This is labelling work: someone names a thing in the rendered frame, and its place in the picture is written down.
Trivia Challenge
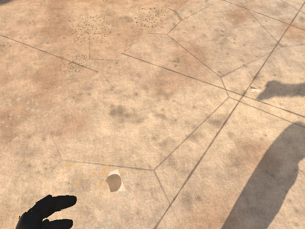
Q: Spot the left robot hand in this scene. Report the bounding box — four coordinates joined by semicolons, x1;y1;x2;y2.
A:
15;195;77;229

